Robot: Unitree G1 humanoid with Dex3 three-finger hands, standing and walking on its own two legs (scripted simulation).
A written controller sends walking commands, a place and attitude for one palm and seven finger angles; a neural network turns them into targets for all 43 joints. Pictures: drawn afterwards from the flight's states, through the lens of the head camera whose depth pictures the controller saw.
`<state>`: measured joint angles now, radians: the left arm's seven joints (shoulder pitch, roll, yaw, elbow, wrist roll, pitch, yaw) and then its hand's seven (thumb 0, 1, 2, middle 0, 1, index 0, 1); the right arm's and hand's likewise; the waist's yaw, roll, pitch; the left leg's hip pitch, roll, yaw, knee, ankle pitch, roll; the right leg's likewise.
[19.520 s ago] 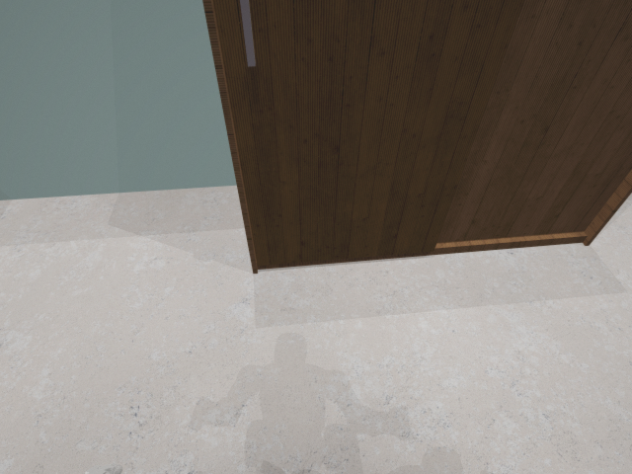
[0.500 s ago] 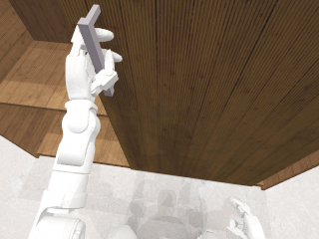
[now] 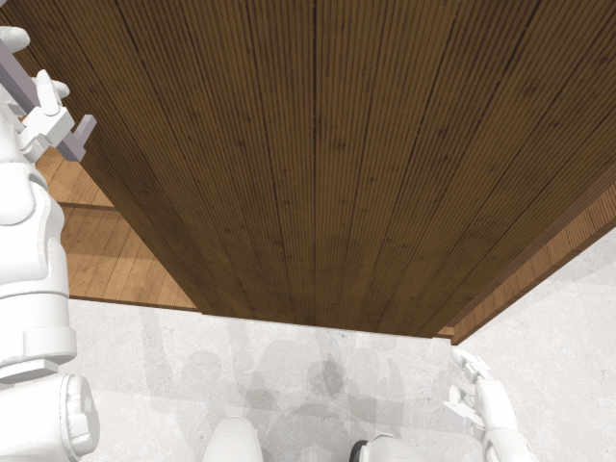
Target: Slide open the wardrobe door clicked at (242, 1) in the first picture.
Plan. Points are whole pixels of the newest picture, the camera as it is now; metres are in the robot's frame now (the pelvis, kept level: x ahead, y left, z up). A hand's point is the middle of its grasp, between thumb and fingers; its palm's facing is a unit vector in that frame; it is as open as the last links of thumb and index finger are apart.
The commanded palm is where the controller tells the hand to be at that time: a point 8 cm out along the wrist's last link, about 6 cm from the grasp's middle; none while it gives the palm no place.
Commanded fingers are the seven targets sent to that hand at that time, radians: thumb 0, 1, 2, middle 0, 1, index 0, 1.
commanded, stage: stop walking and hold the door there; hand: left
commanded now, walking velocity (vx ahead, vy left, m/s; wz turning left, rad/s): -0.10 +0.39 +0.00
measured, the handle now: (39, 83) +0.44 +0.35 +0.20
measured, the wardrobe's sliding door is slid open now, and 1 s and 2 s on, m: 0.63 0.63 0.63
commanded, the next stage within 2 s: none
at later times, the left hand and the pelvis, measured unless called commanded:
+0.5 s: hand (53, 114) +0.39 +0.31 +0.20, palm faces +0.50 -0.85 -0.19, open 6.5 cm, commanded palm +0.35 +0.32 +0.18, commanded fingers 0.00 0.90 0.90 -0.45 -1.40 -0.45 -1.40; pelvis -0.03 +0.01 +0.02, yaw -7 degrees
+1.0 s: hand (53, 112) +0.39 +0.31 +0.20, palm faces +0.52 -0.84 -0.17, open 6.4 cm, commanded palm +0.35 +0.32 +0.18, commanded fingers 0.00 0.90 0.90 -0.45 -1.40 -0.45 -1.40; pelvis -0.07 +0.00 +0.01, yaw -9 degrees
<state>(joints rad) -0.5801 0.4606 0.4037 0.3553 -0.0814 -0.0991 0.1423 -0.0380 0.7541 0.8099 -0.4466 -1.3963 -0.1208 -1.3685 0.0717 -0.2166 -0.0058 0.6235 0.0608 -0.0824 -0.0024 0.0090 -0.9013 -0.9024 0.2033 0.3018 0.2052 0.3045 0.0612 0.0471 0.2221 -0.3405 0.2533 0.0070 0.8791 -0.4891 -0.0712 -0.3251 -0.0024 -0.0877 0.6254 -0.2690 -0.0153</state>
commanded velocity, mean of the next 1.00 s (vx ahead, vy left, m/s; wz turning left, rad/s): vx -0.01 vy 0.04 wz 0.00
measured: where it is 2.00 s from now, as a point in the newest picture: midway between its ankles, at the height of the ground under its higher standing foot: outside the picture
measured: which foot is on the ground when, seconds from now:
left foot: up 0.00-0.24, down 0.26-1.00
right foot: down 0.00-0.30, up 0.32-0.58, down 0.60-1.00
